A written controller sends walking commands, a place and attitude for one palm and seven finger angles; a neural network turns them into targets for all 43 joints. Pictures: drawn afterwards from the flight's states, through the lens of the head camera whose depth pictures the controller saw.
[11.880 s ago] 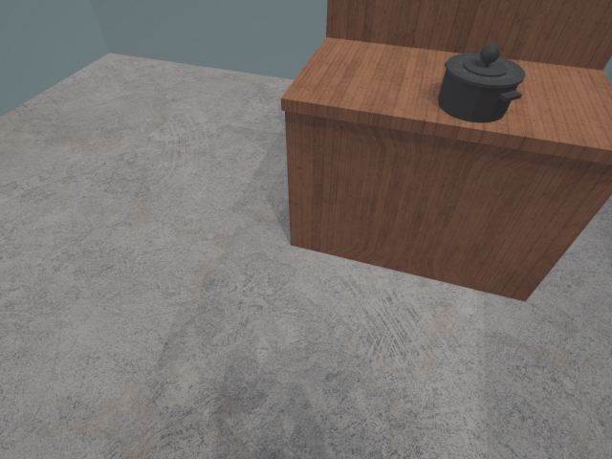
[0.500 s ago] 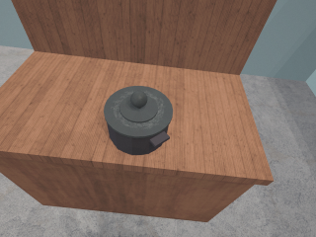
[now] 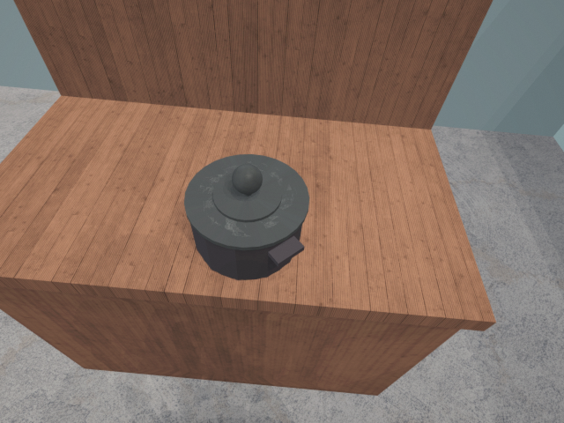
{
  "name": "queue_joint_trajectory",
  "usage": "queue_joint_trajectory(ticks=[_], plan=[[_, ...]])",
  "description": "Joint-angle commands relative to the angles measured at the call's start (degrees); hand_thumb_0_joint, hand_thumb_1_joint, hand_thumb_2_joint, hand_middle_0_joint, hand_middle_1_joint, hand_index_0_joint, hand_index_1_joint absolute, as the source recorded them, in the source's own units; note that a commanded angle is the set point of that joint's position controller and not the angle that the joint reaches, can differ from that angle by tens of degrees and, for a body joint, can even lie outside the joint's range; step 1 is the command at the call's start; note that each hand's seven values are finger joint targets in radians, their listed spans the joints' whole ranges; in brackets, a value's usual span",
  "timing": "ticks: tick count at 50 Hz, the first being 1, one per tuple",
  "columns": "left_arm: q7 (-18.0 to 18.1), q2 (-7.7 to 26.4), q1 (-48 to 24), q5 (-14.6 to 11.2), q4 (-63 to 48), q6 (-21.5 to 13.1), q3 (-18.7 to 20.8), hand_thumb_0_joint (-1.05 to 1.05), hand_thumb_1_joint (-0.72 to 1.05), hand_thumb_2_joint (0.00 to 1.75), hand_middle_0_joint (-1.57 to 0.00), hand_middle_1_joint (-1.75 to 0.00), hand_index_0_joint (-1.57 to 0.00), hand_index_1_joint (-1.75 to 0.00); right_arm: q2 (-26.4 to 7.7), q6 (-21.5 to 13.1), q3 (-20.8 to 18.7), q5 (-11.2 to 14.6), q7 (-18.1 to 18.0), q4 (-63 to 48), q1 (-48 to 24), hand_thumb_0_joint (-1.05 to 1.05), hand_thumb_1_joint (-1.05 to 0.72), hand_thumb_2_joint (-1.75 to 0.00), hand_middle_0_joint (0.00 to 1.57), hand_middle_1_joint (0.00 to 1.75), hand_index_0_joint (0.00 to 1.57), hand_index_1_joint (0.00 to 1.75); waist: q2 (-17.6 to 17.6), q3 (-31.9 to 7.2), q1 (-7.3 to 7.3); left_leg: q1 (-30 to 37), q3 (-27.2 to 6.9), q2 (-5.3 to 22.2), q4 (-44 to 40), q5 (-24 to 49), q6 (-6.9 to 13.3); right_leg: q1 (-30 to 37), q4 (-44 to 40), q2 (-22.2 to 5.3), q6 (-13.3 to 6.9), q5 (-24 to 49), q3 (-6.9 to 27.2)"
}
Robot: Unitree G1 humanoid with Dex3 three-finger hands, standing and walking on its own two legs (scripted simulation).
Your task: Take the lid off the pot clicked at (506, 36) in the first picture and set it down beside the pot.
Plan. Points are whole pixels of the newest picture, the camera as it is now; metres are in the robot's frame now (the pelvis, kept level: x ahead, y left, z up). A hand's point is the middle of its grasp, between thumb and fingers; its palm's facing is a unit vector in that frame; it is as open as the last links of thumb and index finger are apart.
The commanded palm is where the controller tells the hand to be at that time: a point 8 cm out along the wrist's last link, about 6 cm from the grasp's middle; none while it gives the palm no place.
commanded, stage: look again from close up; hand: left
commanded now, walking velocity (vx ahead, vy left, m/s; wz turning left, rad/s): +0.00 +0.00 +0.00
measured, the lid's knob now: (247, 179) +0.45 +0.08 +0.09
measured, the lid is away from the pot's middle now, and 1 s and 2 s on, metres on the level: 0.00 0.00 0.00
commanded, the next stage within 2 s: lift the closed hand beside the body in 0.86 s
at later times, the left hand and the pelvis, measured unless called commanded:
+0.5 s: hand out of the picture -0.01 +0.16 -0.17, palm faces +0.03 -0.96 -0.26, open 7.4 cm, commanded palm none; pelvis -0.03 -0.03 +0.00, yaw +1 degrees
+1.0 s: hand out of the picture -0.02 +0.14 -0.17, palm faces +0.04 -0.98 -0.21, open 7.4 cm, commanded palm +0.06 +0.19 -0.06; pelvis -0.03 -0.03 +0.00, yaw +0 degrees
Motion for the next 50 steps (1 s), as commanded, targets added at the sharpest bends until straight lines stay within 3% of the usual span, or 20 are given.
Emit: queue_joint_trajectory(ticks=[1, 3, 5, 12, 18, 21, 26, 27, 36, 44, 47, 48, 49, 50], plan=[[0.8, 6.4, 5.5, -0.3, -2.2, -1.5, 1.6, 0.0, 0.9, 0.9, -0.2, -0.3, -0.2, -0.3, -8.0, -1.0, -2.0, -0.2, -0.4, -5.5, -1.4, 0.0, -0.9, -0.9, 0.2, 0.3, 0.2, 0.3, 5.3, -5.6, 2.11, 5.8, -11.2, 8.0, -4.3, 14.4, -0.3, -1.0, -2.7, 1.4, -2.6, 8.4, -1.2], [1.0, 5.6, 4.4, -0.3, -2.1, -1.4, 1.5, 0.0, 0.9, 0.9, -0.2, -0.3, -0.2, -0.3, -8.3, -0.3, -2.1, -0.2, -0.1, -5.2, -2.7, 0.0, -0.9, -0.9, 0.2, 0.3, 0.2, 0.3, 1.2, -1.4, 1.71, 3.4, -10.2, 6.6, -3.0, 9.4, -1.0, -2.4, -4.6, 0.3, -2.7, 9.1, 0.5], [1.0, 6.2, 3.2, -0.2, -2.5, -1.3, 1.5, 0.0, 0.9, 0.9, -0.2, -0.3, -0.2, -0.3, -9.1, 0.1, -2.3, -0.1, 0.4, -5.1, -3.3, 0.0, -0.9, -0.9, 0.2, 0.3, 0.2, 0.3, 0.4, 1.5, 1.18, 2.0, -9.3, 5.9, -2.9, 7.3, -1.4, -3.9, -4.9, -0.1, -2.6, 8.6, 0.9], [1.0, 8.5, 0.5, -0.1, -4.4, -0.8, 2.1, 0.0, 0.9, 0.9, -0.2, -0.3, -0.2, -0.3, -11.2, 0.8, -2.5, -0.4, 0.9, -6.0, -6.0, 0.0, -0.9, -0.9, 0.2, 0.3, 0.2, 0.3, 3.5, 0.1, 1.11, 2.6, -9.9, 6.3, -4.4, 3.1, -1.5, -4.8, -3.7, 0.3, -1.8, 4.3, 1.0], [0.8, 9.8, -0.5, 0.1, -5.2, -0.6, 2.0, 0.0, 0.9, 0.9, -0.2, -0.3, -0.2, -0.3, -11.2, 1.2, -2.3, -0.4, 1.2, -6.4, -7.6, 0.0, -0.9, -0.9, 0.2, 0.3, 0.2, 0.3, -0.3, 1.8, 0.85, 2.1, -8.2, 5.6, -3.8, -2.3, -2.3, -8.3, -6.1, -0.8, -2.1, -0.9, 3.6], [0.7, 10.6, -0.3, 0.1, -5.5, -0.6, 2.0, 0.0, 0.9, 0.9, -0.2, -0.3, -0.2, -0.3, -10.6, 1.1, -2.1, -0.3, 1.3, -6.3, -7.4, 0.0, -0.9, -0.9, 0.2, 0.3, 0.2, 0.3, -1.2, 0.5, 0.96, 3.5, -7.5, 5.5, -3.1, -0.8, -2.4, -8.4, -6.5, -1.3, -2.2, -0.4, 3.9], [0.6, 10.1, 0.5, 0.1, -5.4, -0.7, 2.0, 0.0, 0.9, 0.9, -0.2, -0.3, -0.2, -0.3, -10.1, 0.6, -2.0, -0.2, 1.1, -5.4, -7.0, 0.0, -0.9, -0.9, 0.2, 0.3, 0.2, 0.3, 0.6, -1.0, 1.28, 3.7, -7.7, 6.5, -2.9, 4.4, -2.1, -6.5, -4.9, -0.6, -1.7, 4.4, 3.2], [0.6, 9.6, 0.8, 0.1, -5.1, -0.7, 1.9, 0.0, 0.9, 0.9, -0.2, -0.3, -0.2, -0.3, -10.5, 0.5, -2.0, -0.1, 1.1, -5.2, -7.3, 0.0, -0.9, -0.9, 0.2, 0.3, 0.2, 0.3, 2.1, -0.2, 1.35, 2.9, -7.8, 6.5, -2.9, 4.0, -2.1, -6.7, -4.9, -0.5, -1.6, 4.1, 3.1], [0.4, 9.0, 2.2, 0.0, -3.6, -0.5, 1.7, 0.0, 0.9, 0.9, -0.2, -0.3, -0.2, -0.3, -9.0, 0.5, -1.7, 0.0, 0.9, -3.3, -4.7, 0.0, -0.9, -0.9, 0.2, 0.3, 0.2, 0.3, 2.0, 0.4, 1.53, 1.7, -8.0, 7.1, -4.4, 1.6, -2.0, -6.4, -5.7, -0.1, -1.7, 1.4, 2.3], [0.4, 7.6, 3.3, 0.1, -2.1, -0.4, 1.4, 0.0, 0.9, 0.9, -0.2, -0.3, -0.2, -0.3, -8.3, 0.4, -1.7, 0.0, 0.7, -1.8, -2.4, 0.0, -0.9, -0.9, 0.2, 0.3, 0.2, 0.3, 4.1, 1.1, 1.49, 0.6, -8.2, 7.2, -5.4, -0.5, -2.0, -6.9, -5.6, 0.1, -1.9, 0.5, 2.4], [0.4, 7.1, 3.5, 0.1, -1.7, -0.3, 1.3, 0.0, 0.9, 0.9, -0.2, -0.3, -0.2, -0.3, -8.3, 0.3, -1.7, 0.0, 0.6, -1.4, -1.6, 0.0, -0.9, -0.9, 0.2, 0.3, 0.2, 0.3, 2.7, 0.8, 1.49, 0.6, -8.2, 7.5, -5.5, 0.0, -1.8, -6.4, -5.5, 0.1, -1.8, 0.9, 2.1], [2.0, 7.9, 6.0, 0.7, -0.3, -1.1, 1.6, 0.0, 0.9, 0.9, -0.2, -0.3, -0.2, -0.3, -10.8, 0.3, -1.1, 0.2, 0.7, -5.0, -6.3, 0.0, -0.9, -0.9, 0.2, 0.3, 0.2, 0.3, -6.5, 2.1, 3.17, -1.8, -5.7, 7.5, 4.7, 1.7, -3.6, -5.7, -7.9, -1.1, -1.5, 9.5, 4.7], [2.4, 15.9, -33.5, -5.7, -72.6, -11.1, 1.2, 0.0, 0.9, 0.9, -0.24, -0.35, -0.24, -0.35, -16.8, -9.6, -1.0, 4.4, 0.1, -23.2, -7.0, 0.0, -0.9, -0.9, 0.2, 0.3, 0.2, 0.3, 5.5, -23.6, 0.71, 13.4, -6.8, 3.1, -4.3, 2.1, -3.4, -1.6, -3.0, 2.8, -1.9, 7.9, -0.7], [5.8, 14.7, -8.4, -1.4, -61.4, -7.0, 1.6, 0.0, 0.9, 0.9, -0.29, -0.4, -0.29, -0.4, -14.1, -14.0, 0.6, 4.4, -2.5, -20.6, -9.4, 0.0, -0.9, -0.9, 0.2, 0.3, 0.2, 0.3, 16.9, -23.7, 2.71, 16.4, -5.7, 4.5, -5.9, -1.1, -3.0, -4.8, 0.5, 4.2, -3.0, 3.7, -1.8]])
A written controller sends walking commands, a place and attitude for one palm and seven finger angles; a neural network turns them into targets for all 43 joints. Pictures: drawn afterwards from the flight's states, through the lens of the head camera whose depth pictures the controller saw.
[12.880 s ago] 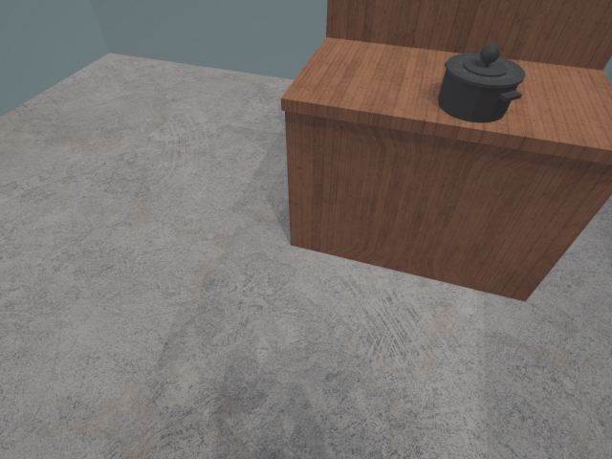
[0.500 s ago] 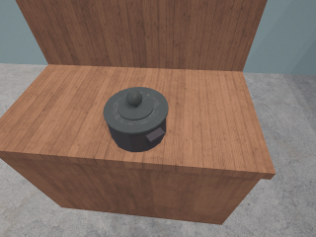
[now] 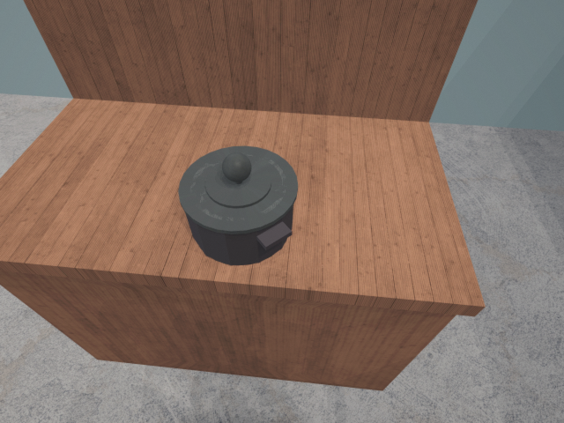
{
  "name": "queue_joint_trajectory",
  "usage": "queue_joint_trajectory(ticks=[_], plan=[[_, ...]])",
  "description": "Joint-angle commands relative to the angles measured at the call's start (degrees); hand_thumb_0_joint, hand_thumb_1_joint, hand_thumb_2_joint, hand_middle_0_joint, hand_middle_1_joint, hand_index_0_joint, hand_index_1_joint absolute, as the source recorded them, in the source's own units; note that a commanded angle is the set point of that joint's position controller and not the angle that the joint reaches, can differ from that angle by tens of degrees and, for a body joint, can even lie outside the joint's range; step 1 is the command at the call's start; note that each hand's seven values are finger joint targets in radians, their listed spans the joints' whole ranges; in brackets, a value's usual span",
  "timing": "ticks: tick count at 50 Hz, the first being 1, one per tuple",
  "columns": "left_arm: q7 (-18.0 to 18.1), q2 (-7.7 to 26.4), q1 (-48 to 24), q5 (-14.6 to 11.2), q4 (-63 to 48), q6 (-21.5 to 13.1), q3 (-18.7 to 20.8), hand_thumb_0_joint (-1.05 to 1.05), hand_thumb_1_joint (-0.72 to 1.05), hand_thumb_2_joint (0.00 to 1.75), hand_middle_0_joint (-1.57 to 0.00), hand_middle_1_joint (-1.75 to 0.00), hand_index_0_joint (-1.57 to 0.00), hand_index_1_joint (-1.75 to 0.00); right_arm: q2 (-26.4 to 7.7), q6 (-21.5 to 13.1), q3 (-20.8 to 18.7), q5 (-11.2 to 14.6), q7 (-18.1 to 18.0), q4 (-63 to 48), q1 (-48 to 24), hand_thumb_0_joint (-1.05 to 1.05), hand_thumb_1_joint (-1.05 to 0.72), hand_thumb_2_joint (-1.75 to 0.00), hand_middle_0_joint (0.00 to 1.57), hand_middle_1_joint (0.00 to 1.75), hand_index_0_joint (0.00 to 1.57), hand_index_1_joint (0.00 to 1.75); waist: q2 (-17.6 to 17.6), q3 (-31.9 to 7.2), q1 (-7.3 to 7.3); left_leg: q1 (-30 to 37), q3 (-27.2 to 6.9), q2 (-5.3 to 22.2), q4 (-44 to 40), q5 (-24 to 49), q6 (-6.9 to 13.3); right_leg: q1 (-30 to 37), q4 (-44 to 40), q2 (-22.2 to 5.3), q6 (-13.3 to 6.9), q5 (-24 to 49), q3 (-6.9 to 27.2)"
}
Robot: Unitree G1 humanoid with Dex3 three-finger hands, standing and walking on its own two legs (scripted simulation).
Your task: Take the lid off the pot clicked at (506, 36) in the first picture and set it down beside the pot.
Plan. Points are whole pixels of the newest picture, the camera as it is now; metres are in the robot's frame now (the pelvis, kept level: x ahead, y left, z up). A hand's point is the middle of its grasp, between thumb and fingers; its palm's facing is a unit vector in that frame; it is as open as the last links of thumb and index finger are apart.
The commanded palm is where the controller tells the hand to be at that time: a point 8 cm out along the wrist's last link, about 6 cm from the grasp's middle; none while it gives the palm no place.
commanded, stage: lift the closed hand beside the body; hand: left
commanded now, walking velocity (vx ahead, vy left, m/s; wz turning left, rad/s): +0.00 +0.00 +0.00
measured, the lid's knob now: (236, 167) +0.48 +0.11 +0.09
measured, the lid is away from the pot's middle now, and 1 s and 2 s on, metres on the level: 0.00 0.00 0.00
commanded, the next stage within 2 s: raise the hand higher, near the body in 0.58 s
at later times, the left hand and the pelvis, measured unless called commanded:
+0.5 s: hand out of the picture +0.12 +0.20 -0.04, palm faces +0.27 -0.91 -0.31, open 3.3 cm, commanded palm +0.08 +0.25 +0.00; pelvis +0.01 -0.02 +0.00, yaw +2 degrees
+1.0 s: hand (114, 378) +0.17 +0.22 +0.02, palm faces +0.29 -0.87 -0.40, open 3.1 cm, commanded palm +0.12 +0.25 +0.06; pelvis +0.05 -0.02 +0.00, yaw +1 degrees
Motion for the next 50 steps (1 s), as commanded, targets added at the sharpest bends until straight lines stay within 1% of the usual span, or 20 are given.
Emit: queue_joint_trajectory(ticks=[1, 2, 5, 7, 9, 11, 12, 14, 17, 21, 23, 26, 28, 33, 38, 39, 41, 44, 48, 50], plan=[[7.5, 11.2, -7.9, -1.4, -52.2, -5.1, 0.6, 0.0, 0.9, 0.9, -0.33, -0.44, -0.33, -0.44, -10.8, -15.7, 0.2, 3.7, -3.8, -16.9, -7.9, 0.0, -0.9, -0.9, 0.2, 0.3, 0.2, 0.3, 11.3, -18.5, 1.1, 12.9, -4.9, 1.4, -8.6, -8.1, -1.5, -3.6, -1.0, 1.1, -4.3, 1.7, -2.3], [7.9, 3.7, 3.6, -1.8, -46.8, -1.5, -1.5, 0.0, 0.9, 0.9, -0.38, -0.49, -0.38, -0.49, -9.2, -15.9, 0.1, 4.5, -3.9, -16.9, -8.1, 0.0, -0.9, -0.9, 0.2, 0.3, 0.2, 0.3, 8.4, -11.9, 0.84, 11.0, -5.6, 1.2, -11.1, -9.8, -1.1, -3.5, -2.7, 1.5, -4.4, 1.0, -3.3], [6.4, 1.8, 15.0, 0.6, -31.2, 0.2, 1.6, 0.0, 0.9, 0.9, -0.51, -0.64, -0.51, -0.64, -9.3, -15.5, -1.4, 2.4, -2.5, -20.3, -10.5, 0.0, -0.9, -0.9, 0.2, 0.3, 0.2, 0.3, -5.4, 4.5, 2.01, 3.0, -5.2, 0.2, -11.2, -8.2, -0.9, -6.9, -5.7, 2.2, -3.8, -1.9, -5.0], [4.2, 1.3, 25.6, 0.6, -27.1, 0.1, 4.3, 0.0, 0.9, 0.9, -0.6, -0.73, -0.6, -0.73, -9.0, -12.9, -2.9, 2.5, -1.2, -24.0, -12.3, 0.0, -0.9, -0.9, 0.2, 0.3, 0.2, 0.3, -11.6, 6.2, 4.06, 0.1, -3.3, 0.1, -10.2, -4.5, -1.3, -5.9, -5.8, 2.4, -4.0, -1.7, -5.2], [2.6, 4.8, 27.1, -0.1, -40.3, -2.2, 7.0, 0.0, 0.9, 0.9, -0.68, -0.83, -0.68, -0.83, -8.6, -12.8, -3.2, 2.6, -0.5, -29.0, -14.4, 0.0, -0.9, -0.9, 0.2, 0.3, 0.2, 0.3, -9.2, 3.5, 5.39, 0.8, -1.9, -0.6, -9.9, -3.3, -1.5, -3.5, -5.4, 2.1, -4.1, -1.4, -4.3], [2.8, 9.8, 22.8, -0.5, -53.5, -4.4, 10.2, 0.0, 0.9, 0.9, -0.77, -0.92, -0.77, -0.92, -8.1, -13.1, -2.7, 2.4, -0.7, -32.6, -14.3, 0.0, -0.9, -0.9, 0.2, 0.3, 0.2, 0.3, -0.6, -0.1, 5.01, 3.9, -1.0, -0.5, -9.5, -3.6, -1.5, -1.7, -5.7, 1.5, -4.1, -0.2, -3.4], [2.9, 10.5, 16.9, -0.5, -60.1, -5.3, 9.6, 0.0, 0.9, 0.9, -0.82, -0.97, -0.82, -0.97, -8.2, -13.4, -2.0, 2.2, -0.9, -34.6, -14.2, 0.0, -0.9, -0.9, 0.2, 0.3, 0.2, 0.3, 2.8, -0.7, 3.75, 4.5, -0.8, -0.8, -9.5, -4.4, -1.5, -2.2, -6.0, 1.5, -3.9, -0.1, -2.8], [3.4, 9.4, 11.6, -0.5, -60.7, -5.7, 8.6, 0.0, 0.9, 0.9, -0.9, -1.07, -0.9, -1.07, -7.7, -13.1, -1.5, 1.8, -2.0, -35.2, -12.8, 0.0, -0.9, -0.9, 0.2, 0.3, 0.2, 0.3, 3.5, 0.7, 1.86, 5.7, -0.5, -0.8, -8.3, -5.0, -0.9, -4.7, -7.0, 1.8, -3.5, -0.2, -2.4], [3.0, 6.6, 8.6, -0.4, -57.8, -5.8, 6.6, 0.0, 0.9, 0.9, -1.04, -1.21, -1.04, -1.21, -8.4, -11.8, -1.5, 1.4, -2.8, -35.7, -11.4, 0.0, -0.9, -0.9, 0.2, 0.3, 0.2, 0.3, -0.3, 3.6, -0.24, 6.2, -0.3, -1.2, -5.8, -5.4, -0.3, -8.9, -9.0, 2.3, -3.0, -1.6, -2.7], [3.2, 11.6, 9.4, -0.5, -69.1, -7.1, 9.7, 0.0, 0.9, 0.9, -1.21, -1.4, -1.21, -1.4, -8.9, -13.2, -1.4, 0.6, -3.8, -37.4, -9.7, 0.0, -0.9, -0.9, 0.2, 0.3, 0.2, 0.3, 6.7, -7.0, 1.77, 10.7, -0.3, -1.5, -4.8, -1.1, 0.2, -4.0, -7.4, 1.8, -3.5, 1.4, -2.4], [3.8, 12.0, 12.2, -0.7, -69.2, -6.6, 10.9, 0.0, 0.9, 0.9, -1.3, -1.5, -1.3, -1.5, -8.5, -13.6, -1.3, 0.4, -4.4, -36.9, -10.0, 0.0, -0.9, -0.9, 0.2, 0.3, 0.2, 0.3, 5.6, -9.0, 2.26, 10.9, -0.5, -1.3, -4.8, 0.5, 0.3, -2.7, -7.0, 1.7, -3.5, 2.4, -2.5], [3.8, 10.7, 19.0, -0.6, -60.3, -5.0, 12.6, 0.0, 0.9, 0.9, -1.3, -1.5, -1.3, -1.5, -8.2, -12.2, -1.8, 0.6, -4.7, -35.0, -11.3, 0.0, -0.9, -0.9, 0.2, 0.3, 0.2, 0.3, -1.4, -4.8, 2.52, 8.9, -0.4, -1.1, -4.2, 2.0, 0.3, -4.0, -7.4, 2.1, -3.2, 3.7, -3.3], [3.0, 9.4, 17.5, -0.6, -60.2, -5.2, 10.9, 0.0, 0.9, 0.9, -1.3, -1.5, -1.3, -1.5, -8.5, -11.5, -1.9, 0.8, -4.7, -35.2, -12.1, 0.0, -0.9, -0.9, 0.2, 0.3, 0.2, 0.3, -4.0, -2.6, 2.17, 7.7, -0.2, -1.0, -4.3, 1.7, 0.5, -5.1, -7.0, 2.0, -2.7, 3.7, -3.4], [3.3, 14.4, 15.8, -0.5, -70.2, -6.8, 14.7, 0.0, 0.9, 0.9, -1.3, -1.5, -1.3, -1.5, -7.8, -12.5, -1.4, 0.5, -5.2, -35.4, -13.1, 0.0, -0.9, -0.9, 0.2, 0.3, 0.2, 0.3, 1.9, -5.9, 3.45, 10.9, -0.3, -0.8, -4.8, 3.6, 0.7, -3.2, -7.3, 1.5, -3.0, 4.3, -2.9], [2.7, 11.8, 22.1, -0.5, -66.0, -5.5, 14.6, 0.0, 0.9, 0.9, -1.3, -1.5, -1.3, -1.5, -7.3, -11.5, -1.8, 0.7, -5.0, -34.4, -13.6, 0.0, -0.9, -0.9, 0.2, 0.3, 0.2, 0.3, -3.3, -4.0, 3.55, 10.0, 0.0, -0.5, -4.7, 7.5, 0.6, -2.7, -6.6, 1.9, -2.6, 9.4, -3.6], [2.2, 10.6, 21.6, -0.4, -67.3, -5.7, 13.0, 0.0, 0.9, 0.9, -1.3, -1.5, -1.3, -1.5, -7.4, -11.4, -1.7, 0.7, -4.9, -34.7, -14.0, 0.0, -0.9, -0.9, 0.2, 0.3, 0.2, 0.3, -2.8, -3.2, 3.23, 10.0, 0.1, -0.7, -4.7, 7.4, 0.7, -3.2, -6.7, 1.9, -2.5, 9.4, -3.6], [2.3, 13.1, 19.2, -0.3, -71.7, -6.3, 14.5, 0.0, 0.9, 0.9, -1.3, -1.5, -1.3, -1.5, -7.6, -11.6, -1.7, 0.6, -4.9, -34.8, -14.0, 0.0, -0.9, -0.9, 0.2, 0.3, 0.2, 0.3, 0.2, -3.7, 3.22, 11.1, 0.2, -0.7, -4.5, 7.7, 0.8, -3.0, -7.2, 1.8, -2.6, 9.6, -3.3], [2.7, 14.4, 19.8, -0.5, -78.5, -6.9, 15.5, 0.0, 0.9, 0.9, -1.3, -1.5, -1.3, -1.5, -7.2, -12.4, -1.3, 0.3, -5.0, -35.4, -13.3, 0.0, -0.9, -0.9, 0.2, 0.3, 0.2, 0.3, 3.5, -8.0, 3.75, 14.0, 0.0, -0.6, -4.7, 11.9, 0.8, -0.5, -6.3, 1.6, -2.8, 12.8, -3.5], [2.6, 12.7, 22.1, -0.6, -75.0, -5.5, 15.1, 0.0, 0.9, 0.9, -1.3, -1.5, -1.3, -1.5, -7.0, -11.1, -1.5, 0.5, -4.9, -35.1, -13.3, 0.0, -0.9, -0.9, 0.2, 0.3, 0.2, 0.3, -1.9, -5.9, 3.4, 13.3, 0.0, -0.4, -4.7, 13.5, 0.9, -0.9, -6.2, 1.9, -2.4, 15.3, -4.0], [2.3, 12.7, 20.6, -0.5, -76.1, -5.7, 14.8, 0.0, 0.9, 0.9, -1.3, -1.5, -1.3, -1.5, -7.4, -10.4, -1.5, 0.5, -5.0, -35.4, -13.7, 0.0, -0.9, -0.9, 0.2, 0.3, 0.2, 0.3, -0.6, -4.9, 3.13, 13.4, 0.3, -0.4, -4.8, 13.6, 0.8, -1.4, -6.5, 1.9, -2.3, 15.7, -3.9]])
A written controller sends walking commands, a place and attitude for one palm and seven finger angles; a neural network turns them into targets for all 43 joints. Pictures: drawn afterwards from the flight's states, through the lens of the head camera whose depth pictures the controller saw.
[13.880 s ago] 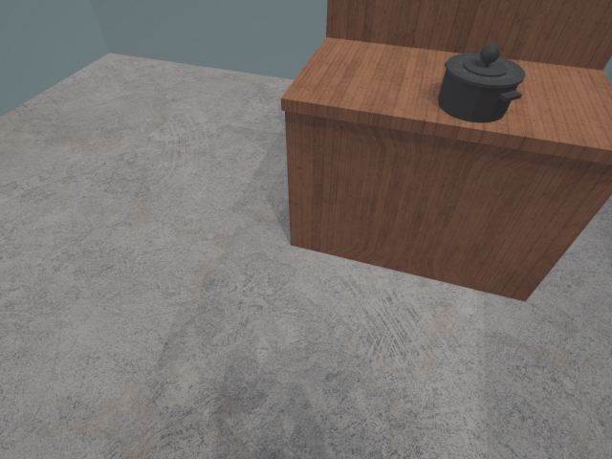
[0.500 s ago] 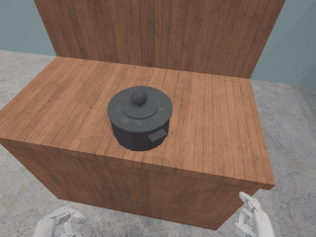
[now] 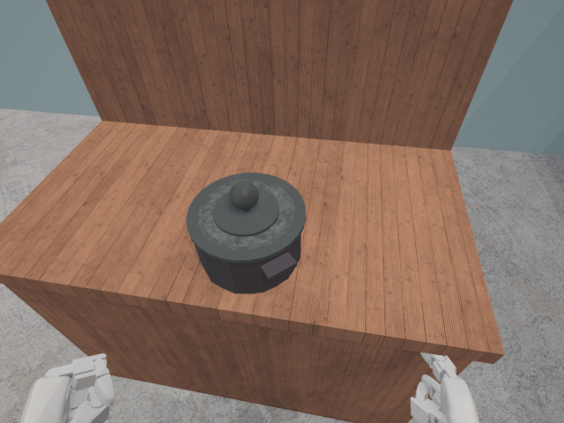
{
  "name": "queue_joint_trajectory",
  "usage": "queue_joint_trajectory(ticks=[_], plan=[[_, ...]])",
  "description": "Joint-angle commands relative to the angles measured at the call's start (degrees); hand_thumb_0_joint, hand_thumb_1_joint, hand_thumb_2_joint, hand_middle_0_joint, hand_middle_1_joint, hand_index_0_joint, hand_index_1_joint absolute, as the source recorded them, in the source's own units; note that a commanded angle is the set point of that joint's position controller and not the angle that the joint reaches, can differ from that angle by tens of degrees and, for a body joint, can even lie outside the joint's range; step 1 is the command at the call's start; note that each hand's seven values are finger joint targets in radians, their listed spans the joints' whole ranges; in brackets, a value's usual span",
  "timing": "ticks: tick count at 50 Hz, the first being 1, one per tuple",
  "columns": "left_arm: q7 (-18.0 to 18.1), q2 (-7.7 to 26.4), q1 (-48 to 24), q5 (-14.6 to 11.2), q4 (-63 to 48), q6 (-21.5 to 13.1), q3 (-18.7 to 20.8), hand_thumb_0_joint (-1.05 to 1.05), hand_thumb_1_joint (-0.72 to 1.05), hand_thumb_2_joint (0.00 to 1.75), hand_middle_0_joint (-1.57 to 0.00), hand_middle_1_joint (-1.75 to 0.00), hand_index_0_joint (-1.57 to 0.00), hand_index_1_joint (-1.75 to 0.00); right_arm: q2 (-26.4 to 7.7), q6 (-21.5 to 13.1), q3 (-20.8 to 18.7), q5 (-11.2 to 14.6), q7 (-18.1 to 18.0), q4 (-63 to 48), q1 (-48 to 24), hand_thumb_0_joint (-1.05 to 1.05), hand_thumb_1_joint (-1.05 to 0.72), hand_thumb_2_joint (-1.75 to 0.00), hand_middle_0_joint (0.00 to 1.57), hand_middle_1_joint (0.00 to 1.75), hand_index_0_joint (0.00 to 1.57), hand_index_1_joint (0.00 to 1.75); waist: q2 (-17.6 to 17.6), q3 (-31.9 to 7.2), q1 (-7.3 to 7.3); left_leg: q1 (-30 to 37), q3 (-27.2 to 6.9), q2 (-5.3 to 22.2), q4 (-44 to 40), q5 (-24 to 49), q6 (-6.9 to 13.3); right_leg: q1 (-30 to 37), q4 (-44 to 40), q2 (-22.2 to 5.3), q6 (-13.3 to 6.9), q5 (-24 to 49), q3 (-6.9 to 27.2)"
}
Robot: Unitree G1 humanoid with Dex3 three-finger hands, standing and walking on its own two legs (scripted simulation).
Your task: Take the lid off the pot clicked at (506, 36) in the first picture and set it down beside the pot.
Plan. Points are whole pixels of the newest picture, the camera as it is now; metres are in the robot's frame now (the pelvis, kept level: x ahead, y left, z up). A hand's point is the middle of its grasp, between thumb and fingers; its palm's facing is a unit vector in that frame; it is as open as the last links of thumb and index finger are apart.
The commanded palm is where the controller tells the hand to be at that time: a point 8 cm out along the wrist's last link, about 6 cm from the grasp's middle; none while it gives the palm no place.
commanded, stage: raise the hand higher, near the body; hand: left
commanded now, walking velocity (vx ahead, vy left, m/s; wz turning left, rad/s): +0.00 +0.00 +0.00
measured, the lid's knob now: (244, 195) +0.43 +0.12 +0.09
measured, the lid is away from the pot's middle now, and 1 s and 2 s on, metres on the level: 0.00 0.00 0.00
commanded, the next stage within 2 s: reach forward and open the fingers in 0.46 s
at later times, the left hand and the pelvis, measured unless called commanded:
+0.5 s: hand (104, 352) +0.17 +0.23 +0.09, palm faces +0.30 -0.85 -0.44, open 3.1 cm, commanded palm +0.12 +0.26 +0.12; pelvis +0.00 -0.01 +0.00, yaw +0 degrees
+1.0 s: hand (87, 335) +0.18 +0.25 +0.10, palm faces -0.21 -0.08 -0.97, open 3.7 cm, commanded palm +0.17 +0.25 +0.17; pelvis -0.02 -0.01 +0.00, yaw +1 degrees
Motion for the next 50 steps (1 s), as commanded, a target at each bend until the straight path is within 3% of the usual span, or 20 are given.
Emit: queue_joint_trajectory(ticks=[1, 5, 11, 15, 23, 26, 28, 29, 30, 31, 32, 35, 38, 40, 41, 44, 47, 48, 49, 50], plan=[[0.5, 8.5, 0.8, 0.1, -11.4, -2.7, 6.0, 0.0, 0.9, 0.9, -1.3, -1.5, -1.3, -1.5, -5.3, -2.6, -2.1, -0.1, -0.4, -10.2, -7.6, 0.0, -0.9, -0.9, 0.2, 0.3, 0.2, 0.3, -0.7, -1.9, -0.11, 8.3, 1.3, -0.5, -2.3, 16.9, 2.1, -6.5, -4.2, 1.8, -1.4, 19.3, -2.6], [0.8, 10.3, -0.2, 0.0, -19.8, -3.7, 6.8, 0.0, 0.9, 0.9, -1.3, -1.5, -1.3, -1.5, -5.1, -3.3, -1.6, -0.3, -0.3, -11.3, -6.9, 0.0, -0.9, -0.9, 0.2, 0.3, 0.2, 0.3, 3.7, -6.3, 0.37, 10.9, 0.7, -0.3, -2.5, 20.9, 2.0, -4.4, -3.4, 1.6, -1.6, 20.5, -2.6], [0.5, 9.3, 2.0, -0.2, -14.5, -3.0, 7.9, 0.0, 0.9, 0.9, -1.3, -1.5, -1.3, -1.5, -5.0, -1.5, -1.9, -0.2, -0.2, -10.5, -7.8, 0.0, -0.9, -0.9, 0.2, 0.3, 0.2, 0.3, -2.8, -1.9, 0.28, 8.9, 1.1, 0.0, -2.6, 19.5, 1.9, -5.4, -4.2, 2.1, -1.4, 21.4, -3.0], [0.5, 11.0, -1.9, -0.4, -22.7, -4.6, 8.0, 0.0, 0.9, 0.9, -1.3, -1.5, -1.3, -1.5, -5.0, -2.1, -1.5, -0.3, -0.1, -11.7, -7.4, 0.0, -0.9, -0.9, 0.2, 0.3, 0.2, 0.3, 2.1, -5.9, 0.26, 11.1, 1.1, -0.1, -2.8, 20.1, 1.9, -4.2, -3.9, 1.7, -1.2, 21.2, -2.5], [0.5, 10.5, -5.7, -0.9, -19.2, -4.9, 8.8, 0.0, 0.9, 0.9, -1.3, -1.5, -1.3, -1.5, -5.2, -0.9, -1.3, -0.1, -0.2, -11.2, -8.1, 0.0, -0.9, -0.9, 0.2, 0.3, 0.2, 0.3, -2.9, -1.0, -0.37, 9.9, 1.7, 0.1, -3.6, 14.6, 2.0, -6.5, -5.9, 1.8, -1.0, 17.6, -2.3], [0.9, 13.1, -8.7, -1.1, -25.6, -6.1, 10.5, 0.0, 0.9, 0.9, -1.3, -1.5, -1.3, -1.5, -5.6, -1.7, -1.1, -0.3, -0.2, -11.4, -8.2, 0.0, -0.9, -0.9, 0.2, 0.3, 0.2, 0.3, 1.4, -3.8, 0.0, 11.4, 1.5, -0.1, -3.1, 14.9, 2.0, -5.4, -5.9, 1.9, -1.2, 17.9, -1.7], [1.0, 12.4, -8.1, -1.2, -25.7, -6.4, 10.2, 0.0, 0.9, 0.9, -1.3, -1.5, -1.3, -1.5, -5.2, -2.1, -0.9, -0.4, -0.1, -11.3, -7.7, 0.0, -0.9, -0.9, 0.2, 0.3, 0.2, 0.3, 0.6, -5.0, 0.1, 11.9, 1.5, 0.0, -3.2, 15.9, 1.9, -4.7, -5.6, 1.8, -1.2, 18.5, -2.0], [2.3, 25.9, -10.4, 23.0, -28.9, -2.3, 7.4, 0.0, 0.88, 0.89, -1.28, -1.49, -1.28, -1.49, -9.8, 1.8, -0.5, -1.7, 0.8, -11.7, -6.8, 0.0, -0.9, -0.9, 0.2, 0.3, 0.2, 0.3, 3.9, -4.9, -0.58, 4.8, 2.3, -0.3, -0.4, 20.2, 2.6, -9.8, -1.4, 2.5, -1.2, 20.8, -0.7], [3.1, 19.7, -10.2, 23.3, -30.1, 0.4, 6.8, 0.0, 0.85, 0.89, -1.25, -1.47, -1.25, -1.47, -7.5, 4.0, -0.9, -1.6, 1.6, -13.8, -7.6, 0.0, -0.9, -0.9, 0.2, 0.3, 0.2, 0.3, 5.2, -6.0, -0.06, 4.0, 2.5, 0.0, -0.4, 22.0, 2.5, -9.0, -0.2, 2.1, -1.9, 20.7, -2.7], [3.4, 19.8, -11.9, 23.7, -29.5, 2.0, 6.5, 0.0, 0.83, 0.89, -1.23, -1.45, -1.23, -1.45, -7.6, 5.1, -0.8, -1.0, 2.1, -13.8, -9.0, 0.0, -0.9, -0.9, 0.2, 0.3, 0.2, 0.3, 4.5, -3.3, -0.87, 2.7, 2.2, -0.1, 0.0, 21.1, 2.4, -10.0, -0.5, 2.5, -2.2, 20.5, -2.6], [3.1, 19.1, -9.4, 29.1, -26.4, 3.0, 4.9, 0.0, 0.8, 0.9, -1.21, -1.43, -1.21, -1.43, -7.3, 6.1, -1.2, -1.1, 2.7, -13.5, -8.4, 0.0, -0.9, -0.9, 0.2, 0.3, 0.2, 0.3, 4.2, -4.1, 0.16, 3.1, 2.6, 0.3, 0.1, 20.2, 2.1, -10.2, 0.2, 2.8, -2.6, 18.5, -2.0], [1.4, 25.0, -4.3, 38.2, -22.7, 6.3, 7.2, 0.0, 0.71, 0.94, -1.19, -1.29, -1.19, -1.29, -8.7, 11.0, -1.4, -0.8, 4.0, -14.7, -10.0, 0.0, -0.9, -0.9, 0.2, 0.3, 0.2, 0.3, 0.9, -8.2, 1.7, 1.5, 2.8, 0.0, 1.0, 18.4, 1.9, -8.9, 1.0, 3.0, -2.9, 19.0, -0.7], [-0.8, 32.0, -12.8, 43.6, -25.8, 7.4, 9.2, 0.0, 0.6, 1.0, -1.17, -1.15, -1.17, -1.15, -9.3, 13.0, -0.9, -0.1, 4.0, -16.5, -12.4, 0.0, -0.9, -0.9, 0.2, 0.3, 0.2, 0.3, -0.2, -12.4, 1.23, 2.0, 1.9, -0.5, 1.5, 16.7, 2.3, -7.0, 1.1, 2.2, -2.4, 20.4, 0.7], [-3.2, 32.9, -16.9, 45.1, -24.3, 7.4, 7.5, 0.0, 0.53, 1.05, -1.15, -1.07, -1.15, -1.07, -9.0, 12.9, -0.9, 0.5, 3.7, -15.9, -12.6, 0.0, -0.9, -0.9, 0.2, 0.3, 0.2, 0.3, 0.5, -12.7, 0.55, 3.2, 1.0, -0.8, 1.2, 15.4, 2.8, -7.8, -0.4, 1.9, -1.7, 19.4, 0.5], [-4.6, 33.6, -18.0, 44.7, -24.4, 7.3, 7.9, 0.0, 0.5, 1.07, -1.14, -1.04, -1.14, -1.04, -9.1, 12.4, -0.9, 1.4, 3.6, -16.2, -14.2, 0.0, -0.9, -0.9, 0.2, 0.3, 0.2, 0.3, 1.3, -12.2, 0.2, 3.6, 0.8, -0.8, 1.7, 15.2, 2.9, -7.8, -0.6, 2.1, -1.8, 20.9, 1.1], [-10.4, 32.1, -19.4, 42.7, -17.0, 6.6, 4.2, 0.0, 0.4, 1.12, -1.11, -0.93, -1.11, -0.93, -9.5, 12.3, -1.2, 2.0, 3.2, -14.7, -11.7, 0.0, -0.9, -0.9, 0.2, 0.3, 0.2, 0.3, -3.0, -8.0, -1.32, 2.4, 0.6, -1.5, 0.4, 13.5, 3.3, -8.9, -2.3, 2.0, -0.5, 20.4, 0.0], [-14.8, 34.7, -24.4, 41.3, -17.3, 4.9, 4.7, 0.0, 0.3, 1.17, -1.07, -0.83, -1.07, -0.83, -9.4, 11.2, -0.9, 2.0, 2.9, -15.2, -12.2, 0.0, -0.9, -0.9, 0.2, 0.3, 0.2, 0.3, -3.5, -8.7, -1.29, 3.1, 0.5, -2.2, 0.0, 13.9, 3.8, -7.8, -2.6, 1.8, 0.0, 22.3, -0.3], [-15.7, 39.6, -28.3, 41.7, -17.8, 4.1, 7.9, 0.0, 0.27, 1.19, -1.06, -0.79, -1.06, -0.79, -10.0, 11.2, -0.7, 1.9, 2.6, -14.5, -12.1, 0.0, -0.9, -0.9, 0.2, 0.3, 0.2, 0.3, -2.7, -9.3, -0.87, 3.9, 0.1, -2.2, -0.7, 14.1, 3.6, -7.8, -3.3, 1.6, 0.1, 21.5, -0.1], [-16.5, 39.0, -30.6, 41.3, -18.0, 3.3, 7.0, 0.0, 0.24, 1.2, -1.05, -0.76, -1.05, -0.76, -9.7, 10.7, -0.8, 1.9, 2.2, -14.7, -12.7, 0.0, -0.9, -0.9, 0.2, 0.3, 0.2, 0.3, -2.3, -8.9, -1.29, 4.1, -0.2, -2.2, -1.0, 13.5, 3.7, -7.4, -3.6, 1.6, 0.1, 20.7, -0.2], [-17.2, 42.7, -33.9, 42.1, -18.3, 2.3, 9.6, 0.0, 0.21, 1.21, -1.03, -0.72, -1.03, -0.72, -9.9, 10.5, -0.5, 1.5, 1.9, -14.1, -12.5, 0.0, -0.9, -0.9, 0.2, 0.3, 0.2, 0.3, -1.0, -9.9, -0.55, 4.9, -0.6, -2.4, -1.4, 14.2, 3.6, -7.8, -4.2, 1.5, 0.1, 19.8, -0.1]])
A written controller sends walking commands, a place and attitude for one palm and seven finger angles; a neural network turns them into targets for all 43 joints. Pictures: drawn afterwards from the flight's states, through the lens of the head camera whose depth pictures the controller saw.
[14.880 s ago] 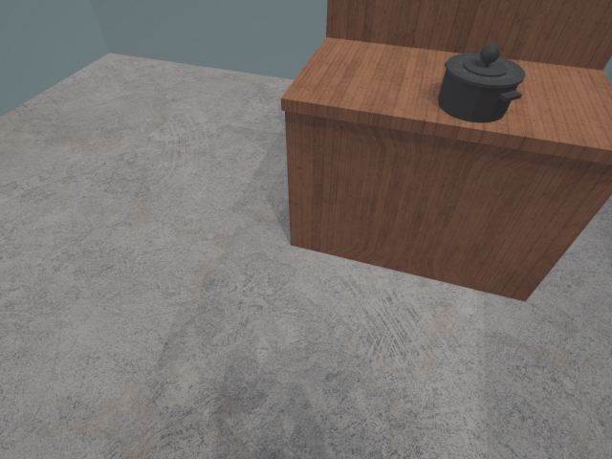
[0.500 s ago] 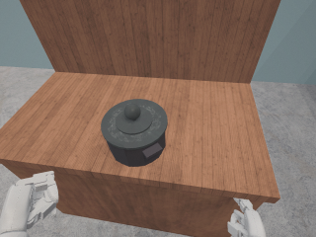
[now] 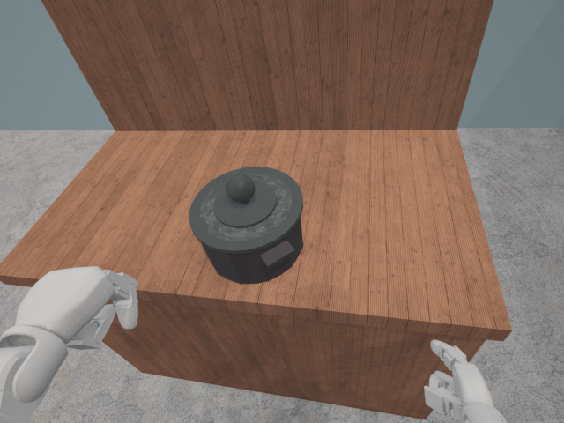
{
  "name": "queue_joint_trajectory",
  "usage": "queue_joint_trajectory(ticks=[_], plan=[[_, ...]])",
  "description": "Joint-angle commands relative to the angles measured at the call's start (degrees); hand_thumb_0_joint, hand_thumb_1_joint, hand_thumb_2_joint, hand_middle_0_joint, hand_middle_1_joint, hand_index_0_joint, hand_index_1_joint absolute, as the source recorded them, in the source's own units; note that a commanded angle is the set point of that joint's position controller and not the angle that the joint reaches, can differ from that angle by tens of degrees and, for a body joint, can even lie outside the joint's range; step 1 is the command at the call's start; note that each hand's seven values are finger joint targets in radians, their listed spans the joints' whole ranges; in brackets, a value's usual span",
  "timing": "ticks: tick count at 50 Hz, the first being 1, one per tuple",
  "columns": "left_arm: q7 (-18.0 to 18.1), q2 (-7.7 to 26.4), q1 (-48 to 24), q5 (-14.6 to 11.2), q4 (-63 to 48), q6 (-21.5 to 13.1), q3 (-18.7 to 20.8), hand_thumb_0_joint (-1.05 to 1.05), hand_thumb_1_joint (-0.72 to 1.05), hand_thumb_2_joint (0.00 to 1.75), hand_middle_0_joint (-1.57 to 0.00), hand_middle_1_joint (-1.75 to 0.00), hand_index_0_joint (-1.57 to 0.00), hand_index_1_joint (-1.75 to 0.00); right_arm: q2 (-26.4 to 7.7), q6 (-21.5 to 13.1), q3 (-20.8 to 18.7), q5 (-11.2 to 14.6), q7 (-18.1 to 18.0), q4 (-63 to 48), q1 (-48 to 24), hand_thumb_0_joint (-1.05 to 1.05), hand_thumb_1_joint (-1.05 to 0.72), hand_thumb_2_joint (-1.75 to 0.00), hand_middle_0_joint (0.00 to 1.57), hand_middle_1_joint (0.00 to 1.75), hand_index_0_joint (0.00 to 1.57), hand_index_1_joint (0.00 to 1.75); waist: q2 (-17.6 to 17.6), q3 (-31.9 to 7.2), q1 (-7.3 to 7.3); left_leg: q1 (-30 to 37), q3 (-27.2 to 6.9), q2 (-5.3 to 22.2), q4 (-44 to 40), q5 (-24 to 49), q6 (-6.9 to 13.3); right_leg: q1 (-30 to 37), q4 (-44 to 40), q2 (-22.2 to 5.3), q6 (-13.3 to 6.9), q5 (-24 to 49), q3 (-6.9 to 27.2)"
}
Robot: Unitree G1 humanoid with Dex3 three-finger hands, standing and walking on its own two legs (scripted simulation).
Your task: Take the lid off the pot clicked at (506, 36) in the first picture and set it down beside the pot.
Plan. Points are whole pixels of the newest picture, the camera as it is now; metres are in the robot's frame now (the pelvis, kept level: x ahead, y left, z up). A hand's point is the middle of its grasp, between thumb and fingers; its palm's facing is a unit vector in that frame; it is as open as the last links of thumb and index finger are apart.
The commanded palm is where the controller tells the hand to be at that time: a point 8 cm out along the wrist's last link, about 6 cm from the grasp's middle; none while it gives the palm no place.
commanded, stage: reach forward and open the fingers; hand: left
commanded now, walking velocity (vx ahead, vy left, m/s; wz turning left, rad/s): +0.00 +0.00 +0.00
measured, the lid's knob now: (240, 188) +0.46 +0.12 +0.09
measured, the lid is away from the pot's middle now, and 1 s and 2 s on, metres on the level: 0.00 0.00 0.00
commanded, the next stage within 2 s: move the open hand above the knob in 0.66 s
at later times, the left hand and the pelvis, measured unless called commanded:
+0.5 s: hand (68, 265) +0.26 +0.29 +0.16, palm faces -0.08 -0.05 -1.00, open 9.7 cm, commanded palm +0.23 +0.27 +0.22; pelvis -0.03 +0.03 +0.00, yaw +0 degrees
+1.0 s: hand (99, 235) +0.30 +0.26 +0.17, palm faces -0.13 +0.04 -0.99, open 10.4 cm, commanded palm +0.27 +0.25 +0.24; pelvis -0.03 +0.03 +0.00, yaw +1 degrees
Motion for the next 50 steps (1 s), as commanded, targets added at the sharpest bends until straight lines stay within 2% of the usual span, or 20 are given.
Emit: queue_joint_trajectory(ticks=[1, 2, 3, 4, 6, 7, 12, 16, 21, 24, 27, 31, 35, 37, 40, 42, 43, 46, 47, 50], plan=[[-1.8, 22.1, -16.7, 1.0, -10.3, -3.9, 15.0, 0.0, 0.18, 1.22, -1.02, -0.68, -1.02, -0.68, -4.2, -5.0, -1.0, -0.3, -1.0, -10.0, -10.4, 0.0, -0.9, -0.9, 0.2, 0.3, 0.2, 0.3, -5.4, -8.0, 0.08, 10.7, 0.4, -3.0, -2.0, 12.8, 4.0, -2.2, -7.1, 1.1, 0.2, 20.0, 1.2], [-2.4, 19.3, -15.8, 0.3, -8.4, -4.7, 13.2, 0.0, 0.15, 1.23, -1.01, -0.65, -1.01, -0.65, -3.6, -5.0, -1.0, -0.5, -1.1, -9.9, -8.3, 0.0, -0.9, -0.9, 0.2, 0.3, 0.2, 0.3, -4.6, -8.8, -0.15, 10.8, 0.4, -3.1, -2.4, 13.2, 4.0, -0.7, -6.8, 1.0, 0.2, 19.4, 0.2], [-2.6, 21.3, -15.3, 0.5, -6.3, -5.2, 15.6, 0.0, 0.12, 1.24, -0.99, -0.61, -0.99, -0.61, -3.9, -4.6, -1.1, -0.5, -1.0, -9.2, -7.3, 0.0, -0.9, -0.9, 0.2, 0.3, 0.2, 0.3, -5.3, -8.7, 0.45, 11.3, 0.4, -3.0, -2.8, 13.9, 3.7, -1.4, -7.5, 1.0, 0.2, 18.8, 0.0], [-2.9, 18.0, -15.1, -0.7, -4.6, -5.4, 13.5, 0.0, 0.1, 1.25, -0.98, -0.58, -0.98, -0.58, -3.8, -4.7, -1.3, -0.3, -0.8, -9.4, -7.5, 0.0, -0.9, -0.9, 0.2, 0.3, 0.2, 0.3, -5.1, -6.6, -0.13, 10.8, 0.4, -2.9, -3.3, 12.7, 3.5, -1.4, -8.1, 1.1, 0.2, 17.9, -0.4], [-3.5, 17.4, -14.6, -1.3, -1.8, -5.2, 14.3, 0.0, 0.04, 1.26, -0.95, -0.51, -0.95, -0.51, -4.3, -4.6, -1.4, 0.0, 0.2, -9.2, -8.8, 0.0, -0.9, -0.9, 0.2, 0.3, 0.2, 0.3, -4.4, -5.3, 0.42, 10.8, 0.6, -2.8, -3.7, 12.8, 3.2, -2.5, -8.7, 1.8, -0.3, 17.4, -0.4], [-3.9, 14.1, -15.2, -2.1, -1.2, -5.1, 11.0, 0.0, 0.01, 1.27, -0.94, -0.47, -0.94, -0.47, -4.3, -4.3, -1.6, 0.0, 0.5, -9.2, -7.1, 0.0, -0.9, -0.9, 0.2, 0.3, 0.2, 0.3, -5.5, -6.2, -0.24, 10.9, 0.9, -2.8, -4.2, 12.0, 3.2, -1.7, -8.5, 1.6, 0.0, 16.5, -1.1], [-4.4, 13.4, -25.8, -1.4, -7.4, -5.5, 6.5, 0.0, -0.14, 1.32, -0.88, -0.29, -0.88, -0.29, -4.2, -5.2, -1.7, 0.1, 0.9, -10.5, -8.9, 0.0, -0.9, -0.9, 0.2, 0.3, 0.2, 0.3, -4.5, -8.7, -0.65, 13.0, 0.3, -2.5, -6.3, 8.9, 3.3, -2.0, -9.2, 1.9, 0.0, 10.7, -1.2], [-2.7, 26.0, -32.9, 2.4, -6.6, -6.0, 16.7, 0.0, -0.26, 1.37, -0.83, -0.15, -0.83, -0.15, -5.0, -5.8, -1.4, -0.5, 0.6, -8.6, -9.8, 0.0, -0.9, -0.9, 0.2, 0.3, 0.2, 0.3, -1.3, -11.6, 1.21, 13.4, -1.3, -2.1, -6.9, 9.3, 3.1, -0.3, -8.7, 2.2, -1.4, 8.9, -0.5], [-3.7, 15.9, -32.4, -0.2, 1.7, -3.0, 9.9, 0.0, -0.33, 1.4, -0.8, -0.08, -0.8, -0.08, -4.9, -4.8, -1.5, 0.5, 1.9, -9.0, -9.6, 0.0, -0.9, -0.9, 0.2, 0.3, 0.2, 0.3, -1.8, -7.3, 0.57, 11.8, -1.1, -2.0, -7.6, 8.4, 2.4, -3.2, -8.5, 2.7, -1.5, 7.9, -1.6], [-5.8, 10.5, -33.7, -1.7, -1.6, -1.3, 2.3, 0.0, -0.33, 1.42, -0.81, -0.08, -0.81, -0.08, -5.1, -4.7, -1.7, 0.7, 2.6, -10.5, -10.2, 0.0, -0.9, -0.9, 0.2, 0.3, 0.2, 0.3, -3.8, -9.2, -0.17, 12.2, -1.0, -2.0, -8.8, 6.5, 2.3, -2.6, -8.3, 2.3, -0.8, 7.2, -1.8], [-6.5, 15.6, -39.9, 1.0, -6.2, -1.4, 4.3, 0.0, -0.34, 1.45, -0.81, -0.08, -0.81, -0.08, -4.9, -5.1, -1.3, 0.3, 2.3, -10.7, -10.2, 0.0, -0.9, -0.9, 0.2, 0.3, 0.2, 0.3, -4.3, -13.7, -0.17, 13.8, -1.5, -1.9, -8.6, 5.7, 2.8, -1.0, -7.7, 2.6, -1.0, 6.3, -1.3], [-5.1, 29.7, -49.7, 4.1, -2.0, -1.9, 15.9, 0.0, -0.35, 1.47, -0.82, -0.08, -0.82, -0.08, -5.6, -5.5, -0.8, -0.2, 0.9, -8.3, -9.8, 0.0, -0.9, -0.9, 0.2, 0.3, 0.2, 0.3, -1.2, -13.2, 0.58, 12.3, -2.8, -1.7, -8.0, 4.6, 2.7, -1.0, -7.2, 2.7, -2.0, 4.6, -0.7], [-6.9, 18.2, -49.0, 0.7, 6.0, -0.5, 7.2, 0.0, -0.35, 1.48, -0.82, -0.08, -0.82, -0.08, -4.9, -4.9, -0.7, 0.5, 1.3, -8.6, -9.3, 0.0, -0.9, -0.9, 0.2, 0.3, 0.2, 0.3, -0.9, -10.3, 0.07, 12.0, -2.2, -1.9, -8.7, 4.8, 2.2, -3.7, -7.4, 2.4, -1.5, 4.8, -1.8], [-9.0, 11.3, -44.9, -0.9, 3.9, 0.7, 1.4, 0.0, -0.36, 1.49, -0.82, -0.08, -0.82, -0.08, -4.6, -5.1, -0.8, 0.7, 2.5, -10.0, -9.9, 0.0, -0.9, -0.9, 0.2, 0.3, 0.2, 0.3, -1.5, -12.4, -0.2, 13.2, -1.9, -2.2, -8.1, 7.1, 2.3, -3.0, -6.7, 2.6, -1.4, 7.2, -2.0], [-10.1, 9.2, -44.2, 0.2, 2.2, 1.6, -2.1, 0.0, -0.36, 1.49, -0.82, -0.08, -0.82, -0.08, -4.9, -4.7, -1.0, 1.1, 2.6, -10.9, -10.6, 0.0, -0.9, -0.9, 0.2, 0.3, 0.2, 0.3, -6.2, -9.9, -0.65, 11.8, -1.1, -2.2, -8.4, 3.5, 2.5, -4.3, -7.7, 2.7, -1.0, 5.5, -1.9], [-9.7, 11.6, -51.4, 1.5, 1.2, 1.4, -1.4, 0.0, -0.36, 1.49, -0.82, -0.08, -0.82, -0.08, -5.1, -4.8, -0.5, 1.1, 2.3, -10.3, -10.3, 0.0, -0.9, -0.9, 0.2, 0.3, 0.2, 0.3, -6.0, -10.3, -1.59, 11.8, -1.4, -2.3, -8.8, 1.2, 2.6, -4.2, -7.3, 3.1, -1.2, 3.9, -2.1], [-9.1, 16.7, -55.6, 2.6, 1.3, 1.3, 2.1, 0.0, -0.36, 1.49, -0.82, -0.08, -0.82, -0.08, -5.4, -5.0, -0.7, 1.0, 1.7, -10.0, -10.4, 0.0, -0.9, -0.9, 0.2, 0.3, 0.2, 0.3, -5.6, -9.6, -1.24, 11.3, -1.8, -2.2, -9.2, -0.2, 2.6, -4.2, -7.5, 2.8, -1.2, 2.7, -1.8], [-7.2, 30.2, -64.8, 5.0, 1.8, 0.9, 12.5, 0.0, -0.36, 1.49, -0.82, -0.08, -0.82, -0.08, -6.1, -5.8, -0.5, 0.1, 0.5, -8.5, -9.7, 0.0, -0.9, -0.9, 0.2, 0.3, 0.2, 0.3, -1.1, -15.1, -0.21, 12.9, -2.6, -2.6, -7.1, 3.5, 2.9, -1.7, -6.3, 2.7, -2.3, 4.1, -0.6], [-7.7, 27.3, -67.3, 5.8, 4.8, 1.0, 9.6, 0.0, -0.36, 1.49, -0.82, -0.08, -0.82, -0.08, -5.0, -5.8, -0.1, -0.1, 0.2, -7.8, -9.9, 0.0, -0.9, -0.9, 0.2, 0.3, 0.2, 0.3, -0.2, -18.1, -0.23, 13.4, -2.3, -3.0, -6.9, 6.5, 2.9, -0.5, -5.9, 2.5, -2.2, 5.6, -0.7], [-8.8, 18.0, -63.3, 3.7, 10.0, 2.8, 3.2, 0.0, -0.36, 1.49, -0.82, -0.08, -0.82, -0.08, -4.8, -5.5, -0.6, 0.4, 1.2, -7.9, -9.2, 0.0, -0.9, -0.9, 0.2, 0.3, 0.2, 0.3, -0.5, -16.2, -0.36, 14.1, -2.1, -3.0, -6.4, 9.4, 2.6, -1.6, -5.7, 2.1, -2.1, 9.3, -1.3]])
